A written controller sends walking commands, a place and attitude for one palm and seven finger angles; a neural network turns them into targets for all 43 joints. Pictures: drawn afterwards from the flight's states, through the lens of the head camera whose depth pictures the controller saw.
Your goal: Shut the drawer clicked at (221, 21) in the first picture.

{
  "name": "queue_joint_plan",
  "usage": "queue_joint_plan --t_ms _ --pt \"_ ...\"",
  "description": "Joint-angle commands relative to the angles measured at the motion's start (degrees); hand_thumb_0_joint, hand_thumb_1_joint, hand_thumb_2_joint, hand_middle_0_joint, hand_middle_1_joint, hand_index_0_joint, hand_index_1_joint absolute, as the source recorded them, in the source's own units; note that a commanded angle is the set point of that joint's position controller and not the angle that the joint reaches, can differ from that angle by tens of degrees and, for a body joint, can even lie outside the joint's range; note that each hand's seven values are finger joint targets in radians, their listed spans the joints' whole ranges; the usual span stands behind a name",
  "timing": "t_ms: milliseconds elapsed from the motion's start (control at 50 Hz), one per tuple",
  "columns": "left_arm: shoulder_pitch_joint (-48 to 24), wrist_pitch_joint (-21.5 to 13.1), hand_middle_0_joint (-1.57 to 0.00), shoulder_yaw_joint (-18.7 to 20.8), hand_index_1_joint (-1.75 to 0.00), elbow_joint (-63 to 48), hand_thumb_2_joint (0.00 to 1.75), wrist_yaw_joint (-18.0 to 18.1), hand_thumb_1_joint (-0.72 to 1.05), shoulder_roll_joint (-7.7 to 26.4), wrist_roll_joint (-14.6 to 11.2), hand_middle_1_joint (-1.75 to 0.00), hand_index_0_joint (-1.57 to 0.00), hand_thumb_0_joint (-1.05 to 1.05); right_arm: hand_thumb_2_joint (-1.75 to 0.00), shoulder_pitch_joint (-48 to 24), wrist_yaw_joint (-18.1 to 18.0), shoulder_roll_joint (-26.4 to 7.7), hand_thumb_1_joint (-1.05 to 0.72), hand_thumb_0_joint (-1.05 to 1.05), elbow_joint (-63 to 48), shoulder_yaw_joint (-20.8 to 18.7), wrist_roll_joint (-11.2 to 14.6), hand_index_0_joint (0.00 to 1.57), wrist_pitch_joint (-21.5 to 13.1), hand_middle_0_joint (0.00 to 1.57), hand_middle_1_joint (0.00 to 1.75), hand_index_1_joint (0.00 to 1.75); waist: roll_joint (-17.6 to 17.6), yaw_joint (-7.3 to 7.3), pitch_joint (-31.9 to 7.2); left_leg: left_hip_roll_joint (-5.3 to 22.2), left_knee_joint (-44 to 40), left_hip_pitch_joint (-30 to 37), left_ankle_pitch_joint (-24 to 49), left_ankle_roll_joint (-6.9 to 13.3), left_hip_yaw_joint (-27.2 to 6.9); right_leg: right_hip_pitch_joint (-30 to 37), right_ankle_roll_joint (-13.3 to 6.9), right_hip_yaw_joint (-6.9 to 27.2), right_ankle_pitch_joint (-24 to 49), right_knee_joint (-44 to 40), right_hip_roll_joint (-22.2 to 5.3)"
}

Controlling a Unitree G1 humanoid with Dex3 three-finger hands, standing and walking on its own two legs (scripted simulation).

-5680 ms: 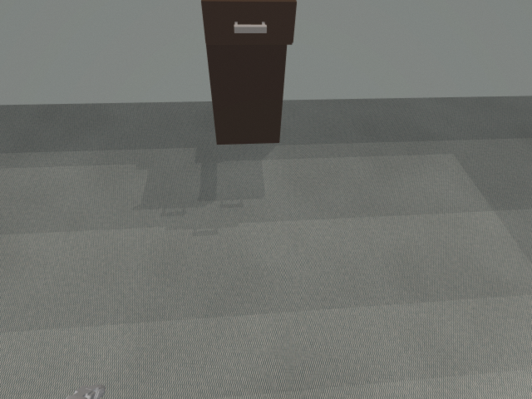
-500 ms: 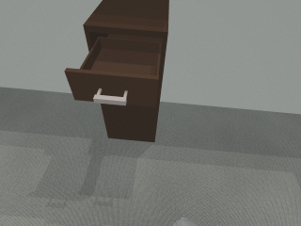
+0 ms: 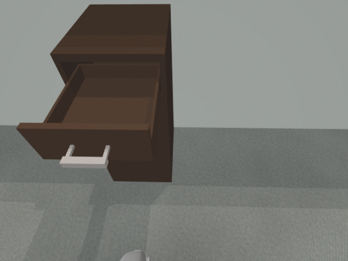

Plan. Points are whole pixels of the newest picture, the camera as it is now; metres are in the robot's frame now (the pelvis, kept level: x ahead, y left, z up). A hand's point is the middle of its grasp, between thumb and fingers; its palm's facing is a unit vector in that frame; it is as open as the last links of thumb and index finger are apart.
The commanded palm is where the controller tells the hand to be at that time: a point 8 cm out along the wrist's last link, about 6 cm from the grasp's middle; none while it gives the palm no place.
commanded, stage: come to a stop and stand still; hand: left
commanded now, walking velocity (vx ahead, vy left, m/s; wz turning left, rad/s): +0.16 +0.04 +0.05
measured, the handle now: (87, 155) +0.37 +0.24 +0.02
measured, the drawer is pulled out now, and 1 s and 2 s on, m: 0.30 0.30 0.30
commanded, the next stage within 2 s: look again from close up in 1.00 s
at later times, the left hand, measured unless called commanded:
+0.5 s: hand out of the picture +0.04 +0.21 -0.18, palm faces +0.02 -0.97 -0.22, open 7.4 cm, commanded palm none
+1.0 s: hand out of the picture +0.06 +0.15 -0.17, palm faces +0.01 -0.98 -0.21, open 7.3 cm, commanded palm none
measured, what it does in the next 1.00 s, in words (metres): steps on the spot: left foot, then right foot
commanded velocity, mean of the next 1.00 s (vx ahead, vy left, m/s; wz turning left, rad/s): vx -0.06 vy -0.03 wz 0.00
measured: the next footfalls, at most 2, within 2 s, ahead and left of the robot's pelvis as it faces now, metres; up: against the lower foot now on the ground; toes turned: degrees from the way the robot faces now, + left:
left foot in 0.18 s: +0.09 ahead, +0.12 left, +0.00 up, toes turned +1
right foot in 0.56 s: +0.06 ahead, -0.11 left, +0.00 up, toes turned -6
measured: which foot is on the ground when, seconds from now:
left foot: up 0.00-0.16, down 0.18-1.00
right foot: down 0.00-0.28, up 0.30-0.54, down 0.56-1.00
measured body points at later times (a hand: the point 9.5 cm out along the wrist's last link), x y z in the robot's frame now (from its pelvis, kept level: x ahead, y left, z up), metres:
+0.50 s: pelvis +0.04 +0.02 -0.01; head +0.09 +0.02 +0.44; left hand +0.04 +0.26 -0.16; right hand +0.14 -0.20 -0.16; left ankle +0.11 +0.14 -0.74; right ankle +0.01 -0.09 -0.72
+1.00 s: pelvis +0.03 -0.03 +0.00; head +0.03 -0.04 +0.45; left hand +0.06 +0.20 -0.16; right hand -0.03 -0.25 -0.17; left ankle +0.06 +0.13 -0.74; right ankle +0.02 -0.10 -0.74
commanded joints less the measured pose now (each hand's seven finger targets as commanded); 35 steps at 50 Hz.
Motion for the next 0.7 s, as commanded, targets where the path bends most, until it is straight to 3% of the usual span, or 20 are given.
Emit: queue_joint_plan --t_ms 0,60,100,120,140,160,180,220,260,320,380,400,460,500,520,540,560,580,600,680 --pt "5.5 -0.4 -0.20 0.5 -0.30 -0.3 0.90 -0.1 0.90 6.7 0.5 -0.30 -0.20 0.00 -0.90 3.1 0.8 -0.9 -0.90 0.00 -1.9 0.0 0.0 0.20 0.2 0.20 0.30 0.30 -8.0 1.60 0.0 0.2 -9.1 2.5 1.1 -0.4 0.6 -0.4 -5.4 11.7 6.9 -12.6 -16.3" --pt "6.6 0.1 -0.20 0.4 -0.30 0.8 0.90 -0.1 0.90 7.1 0.4 -0.30 -0.20 0.00 -0.90 -1.7 0.7 -1.6 -0.90 0.00 -3.2 0.4 0.2 0.20 -0.3 0.20 0.30 0.30 -6.9 2.85 1.4 -1.1 -16.2 5.6 0.3 -0.2 1.0 0.5 -5.3 11.9 9.5 -11.1 -16.7" --pt "5.9 0.8 -0.20 -0.2 -0.30 1.4 0.90 0.2 0.90 6.3 0.3 -0.30 -0.20 0.00 -0.90 -0.8 0.0 -1.3 -0.90 0.00 -2.3 1.1 0.4 0.20 -0.5 0.20 0.30 0.30 -7.4 1.66 0.9 -2.0 -25.0 13.6 5.0 -0.6 1.0 -0.8 -3.2 9.4 15.1 -6.7 -13.9" --pt "5.6 1.2 -0.20 -0.6 -0.30 1.9 0.90 0.5 0.90 5.5 -0.1 -0.30 -0.20 0.00 -0.90 0.7 -0.3 -1.8 -0.90 0.00 -1.3 1.4 0.4 0.20 -0.8 0.20 0.30 0.30 -5.8 0.91 -0.3 -2.2 -31.4 19.5 12.2 -0.7 0.6 -1.9 -1.1 7.9 15.7 -3.3 -11.8" --pt "7.6 1.5 -0.20 -1.3 -0.30 2.3 0.90 0.6 0.90 4.2 -0.3 -0.30 -0.20 0.00 -0.90 2.1 -0.6 -3.8 -0.90 0.00 -0.6 1.4 0.4 0.20 -1.3 0.20 0.30 0.30 -0.9 1.28 -2.6 0.7 -33.4 24.5 24.4 0.1 -1.7 -2.3 1.6 7.0 13.4 0.1 -9.1" --pt "10.0 2.0 -0.20 -1.7 -0.30 2.8 0.90 1.0 0.90 2.8 -0.5 -0.30 -0.20 0.00 -0.90 1.9 -1.0 -6.5 -0.90 0.00 -0.6 1.2 0.4 0.20 -1.4 0.20 0.30 0.30 3.7 2.26 -4.2 6.0 -32.4 26.6 35.8 2.4 -5.2 -2.8 3.5 6.7 5.8 0.7 -7.4" --pt "10.8 2.5 -0.20 -1.8 -0.30 3.0 0.90 1.3 0.90 2.5 -0.3 -0.30 -0.20 0.00 -0.90 1.3 -1.3 -7.9 -0.90 0.00 -0.7 0.9 0.5 0.20 -0.8 0.20 0.30 0.30 2.9 2.20 -2.7 8.1 -32.4 24.4 35.9 4.0 -5.7 -2.0 4.4 6.4 -1.5 -0.6 -6.1" --pt "11.2 3.7 -0.20 -1.9 -0.30 3.6 0.90 1.3 0.90 3.8 -0.6 -0.30 -0.20 0.00 -0.90 -1.5 -2.2 -8.4 -0.90 0.00 -1.0 0.8 1.1 0.20 -0.2 0.20 0.30 0.30 10.2 2.42 -2.0 9.8 -37.0 21.7 37.1 6.3 -8.7 -0.4 6.1 4.6 -6.2 3.1 -5.4" --pt "10.9 4.5 -0.20 -1.5 -0.30 3.1 0.90 1.0 0.90 4.8 -0.3 -0.30 -0.20 0.00 -0.90 -3.0 -2.7 -8.9 -0.90 0.00 -1.7 0.2 1.1 0.20 0.4 0.20 0.30 0.30 9.6 2.61 -0.8 10.2 -38.7 20.8 35.4 8.0 -9.2 -2.3 5.7 5.5 -9.6 8.1 -5.3" --pt "11.0 5.3 -0.20 -0.9 -0.30 1.8 0.90 0.8 0.90 5.0 0.1 -0.30 -0.20 0.00 -0.90 -2.5 -3.1 -10.4 -0.90 0.00 -2.4 -1.1 0.9 0.20 0.7 0.20 0.30 0.30 7.9 1.80 -5.3 13.5 -38.5 24.7 39.5 11.6 -10.8 -7.6 5.9 7.5 -18.5 20.5 -4.7" --pt "10.7 5.5 -0.20 -0.3 -0.30 0.6 0.90 1.0 0.90 3.6 0.3 -0.30 -0.20 0.00 -0.90 -3.7 -2.8 -10.3 -0.90 0.00 -3.2 -1.9 0.5 0.20 1.2 0.20 0.30 0.30 6.4 1.66 -9.0 13.2 -35.9 26.5 39.6 12.8 -8.8 -10.3 6.1 8.4 -19.3 26.6 -4.3" --pt "10.1 5.3 -0.20 -0.3 -0.30 0.2 0.90 0.9 0.90 3.3 0.2 -0.30 -0.20 0.00 -0.90 -4.1 -2.7 -10.2 -0.90 0.00 -3.4 -1.9 0.5 0.20 1.2 0.20 0.30 0.30 4.7 1.77 -9.1 12.8 -35.6 26.0 38.6 12.7 -8.4 -10.2 6.2 8.2 -19.1 26.1 -4.2" --pt "11.3 5.1 -0.20 -0.1 -0.30 -0.2 0.90 0.9 0.90 2.2 0.2 -0.30 -0.20 0.00 -0.90 -5.5 -2.0 -9.7 -0.90 0.00 -4.1 -2.2 0.2 0.20 1.4 0.20 0.30 0.30 6.5 2.55 -8.5 10.8 -35.8 19.5 27.6 10.5 -6.5 -4.1 5.8 6.8 -14.0 16.9 -4.0" --pt "13.7 4.6 -0.20 -0.3 -0.30 0.6 0.90 1.0 0.90 3.1 0.5 -0.30 -0.20 0.00 -0.90 -6.2 -1.5 -8.4 -0.90 0.00 -4.0 -2.0 0.6 0.20 1.6 0.20 0.30 0.30 1.2 3.95 -6.8 6.4 -32.5 13.5 13.7 6.6 -4.5 2.2 5.9 6.3 -2.9 3.3 -3.7" --pt "12.3 4.1 -0.20 -0.2 -0.30 0.0 0.90 1.2 0.90 5.7 0.9 -0.30 -0.20 0.00 -0.90 -5.4 -1.2 -5.7 -0.90 0.00 -4.4 -1.6 1.1 0.20 1.8 0.20 0.30 0.30 -5.8 3.07 -4.1 1.7 -28.3 9.7 3.9 3.3 -1.9 1.4 4.2 14.4 -1.9 -4.1 -9.0" --pt "8.5 4.0 -0.20 -0.1 -0.30 -1.0 0.90 1.1 0.90 9.1 0.8 -0.30 -0.20 0.00 -0.90 -5.8 -0.4 -2.8 -0.90 0.00 -5.1 -0.8 1.2 0.20 2.3 0.20 0.30 0.30 -12.6 1.77 -1.1 -2.7 -25.5 9.4 -4.2 0.6 1.3 -4.5 0.8 20.2 -5.9 -8.8 -16.3" --pt "5.8 3.8 -0.20 0.1 -0.30 -2.0 0.90 1.1 0.90 10.1 0.6 -0.30 -0.20 0.00 -0.90 -7.0 -0.3 -3.0 -0.90 0.00 -5.2 -0.6 0.7 0.20 3.0 0.20 0.30 0.30 -15.7 2.39 0.2 -3.2 -21.7 11.7 -6.3 0.5 0.4 -10.1 -1.8 22.5 -9.8 -11.5 -17.6" --pt "4.2 3.8 -0.20 -0.1 -0.30 -2.2 0.90 1.2 0.90 9.6 0.7 -0.30 -0.20 0.00 -0.90 -7.6 -0.3 -3.5 -0.90 0.00 -4.9 -0.6 0.5 0.20 3.2 0.20 0.30 0.30 -16.0 2.58 2.8 -3.0 -18.3 11.7 -6.7 0.8 -1.0 -12.4 -2.7 22.3 -9.9 -12.1 -16.9" --pt "2.7 3.6 -0.20 -0.5 -0.30 -1.9 0.90 1.2 0.90 8.2 0.6 -0.30 -0.20 0.00 -0.90 -5.2 -0.4 -3.4 -0.90 0.00 -3.6 -0.3 0.4 0.20 3.0 0.20 0.30 0.30 -13.8 1.09 2.3 -2.5 -19.0 12.8 -3.8 0.8 -1.3 -10.6 -2.8 19.8 -5.3 -10.2 -15.4" --pt "2.4 3.1 -0.20 -1.0 -0.30 -0.8 0.90 1.1 0.90 7.3 -0.3 -0.30 -0.20 0.00 -0.90 0.9 -0.9 -3.2 -0.90 0.00 0.3 0.7 0.6 0.20 1.9 0.20 0.30 0.30 -6.3 0.45 -0.2 -1.9 -28.2 17.8 6.8 0.7 -2.2 -5.5 -0.2 13.7 2.6 -4.3 -11.4"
